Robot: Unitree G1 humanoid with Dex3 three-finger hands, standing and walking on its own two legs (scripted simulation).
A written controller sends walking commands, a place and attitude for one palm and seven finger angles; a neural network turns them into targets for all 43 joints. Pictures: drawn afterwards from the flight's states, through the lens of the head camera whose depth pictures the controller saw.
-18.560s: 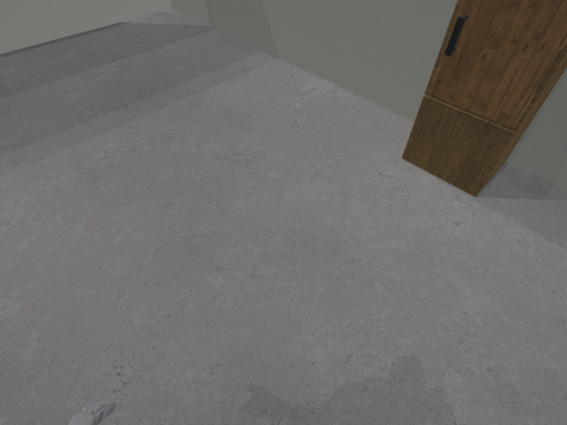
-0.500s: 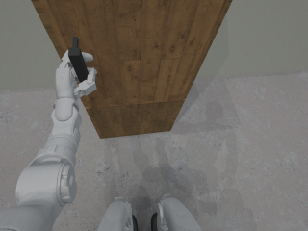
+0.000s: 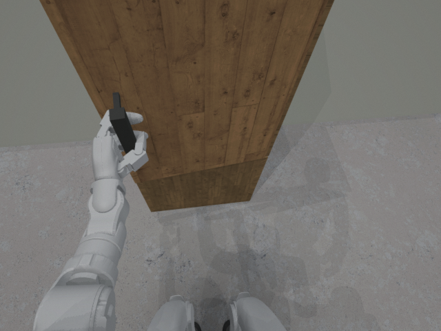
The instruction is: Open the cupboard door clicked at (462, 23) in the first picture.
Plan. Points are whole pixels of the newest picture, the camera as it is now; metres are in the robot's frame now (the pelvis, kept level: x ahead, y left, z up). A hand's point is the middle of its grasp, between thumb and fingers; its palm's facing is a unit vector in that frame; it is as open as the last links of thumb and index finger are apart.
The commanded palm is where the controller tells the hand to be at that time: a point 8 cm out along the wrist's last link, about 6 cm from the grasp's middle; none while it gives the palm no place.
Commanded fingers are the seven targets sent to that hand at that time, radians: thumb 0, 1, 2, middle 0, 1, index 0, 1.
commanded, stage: pull the door open along its arc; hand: left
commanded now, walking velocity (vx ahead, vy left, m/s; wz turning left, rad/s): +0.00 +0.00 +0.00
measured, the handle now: (126, 129) +0.48 +0.16 +0.03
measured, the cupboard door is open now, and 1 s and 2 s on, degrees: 6 43 54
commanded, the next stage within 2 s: open thumb and fingers to let go in 0.82 s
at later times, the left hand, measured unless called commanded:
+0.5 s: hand (184, 215) +0.31 +0.05 +0.03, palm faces +0.38 -0.92 -0.01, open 6.3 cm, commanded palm +0.23 +0.10 +0.03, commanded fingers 0.00 0.90 0.90 -0.40 -1.35 -0.40 -1.35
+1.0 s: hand (223, 242) +0.26 -0.01 +0.03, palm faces +0.42 -0.91 -0.07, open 6.4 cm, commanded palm +0.21 +0.04 +0.03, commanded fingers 0.00 0.55 0.75 -0.38 -1.31 -0.38 -1.31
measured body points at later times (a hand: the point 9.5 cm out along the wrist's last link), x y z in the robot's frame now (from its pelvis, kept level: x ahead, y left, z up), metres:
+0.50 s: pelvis +0.01 -0.04 +0.00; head +0.08 -0.04 +0.45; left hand +0.28 +0.10 +0.03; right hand +0.22 -0.22 -0.09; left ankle +0.00 +0.06 -0.64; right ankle +0.00 -0.08 -0.64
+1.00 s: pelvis +0.01 -0.11 +0.00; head +0.07 -0.14 +0.44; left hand +0.24 +0.04 +0.04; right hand +0.21 -0.31 -0.11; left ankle +0.00 +0.06 -0.64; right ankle +0.00 -0.09 -0.64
